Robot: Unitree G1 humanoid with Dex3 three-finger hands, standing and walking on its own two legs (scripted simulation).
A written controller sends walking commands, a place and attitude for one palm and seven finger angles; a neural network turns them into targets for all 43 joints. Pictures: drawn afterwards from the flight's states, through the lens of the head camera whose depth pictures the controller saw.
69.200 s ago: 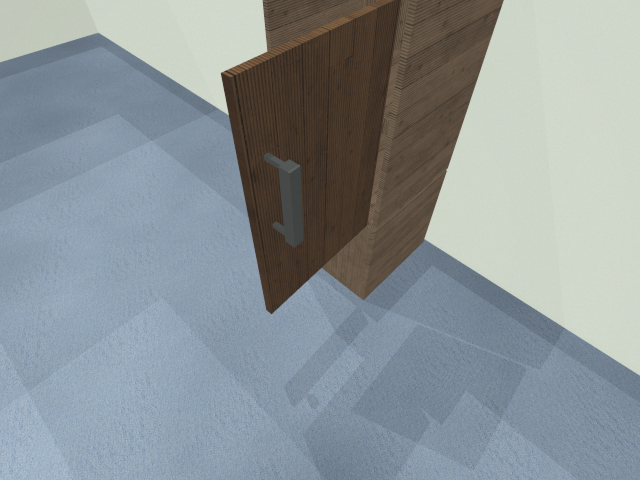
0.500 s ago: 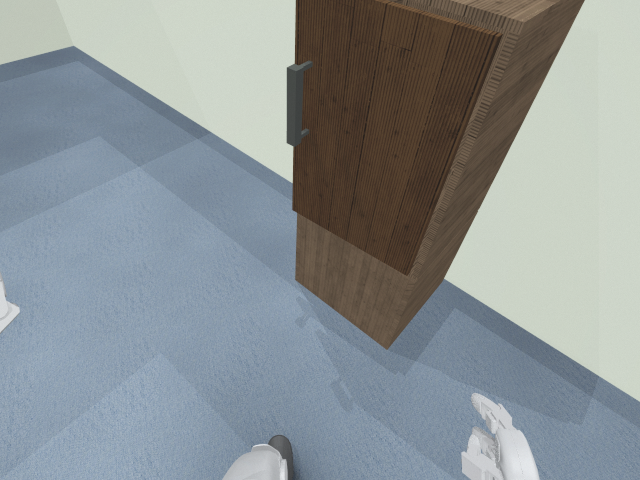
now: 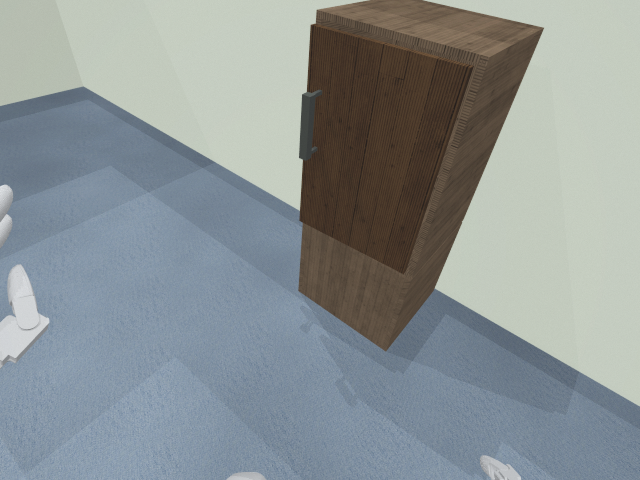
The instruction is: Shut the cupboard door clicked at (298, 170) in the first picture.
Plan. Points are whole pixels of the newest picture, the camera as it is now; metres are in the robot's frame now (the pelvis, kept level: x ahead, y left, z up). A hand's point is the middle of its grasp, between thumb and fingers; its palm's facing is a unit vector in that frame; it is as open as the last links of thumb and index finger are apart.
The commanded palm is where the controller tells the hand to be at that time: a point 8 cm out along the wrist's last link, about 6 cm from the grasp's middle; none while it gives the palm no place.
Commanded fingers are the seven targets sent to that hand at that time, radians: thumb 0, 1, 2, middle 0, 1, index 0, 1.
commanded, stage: stop stepping back and stand still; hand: left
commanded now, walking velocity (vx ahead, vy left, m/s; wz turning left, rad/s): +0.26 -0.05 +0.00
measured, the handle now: (311, 125) +0.96 +0.10 +0.02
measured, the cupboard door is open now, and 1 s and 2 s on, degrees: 4 4 4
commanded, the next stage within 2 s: let the arm hang, fingers relaxed in 0.38 s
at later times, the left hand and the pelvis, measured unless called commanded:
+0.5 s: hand (25, 337) +0.18 +0.29 +0.16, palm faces +0.49 -0.76 -0.43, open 7.4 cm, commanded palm none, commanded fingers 0.00 0.90 0.90 -0.20 -0.30 -0.20 -0.30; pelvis -0.02 +0.02 -0.01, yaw +0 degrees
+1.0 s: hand out of the picture -0.01 +0.21 -0.17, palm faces +0.06 -0.98 -0.20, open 7.1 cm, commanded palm none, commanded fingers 0.00 0.90 0.90 -0.20 -0.30 -0.20 -0.30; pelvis +0.00 +0.03 +0.01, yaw +1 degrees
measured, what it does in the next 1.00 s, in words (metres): steps on the spot: left foot, then right foot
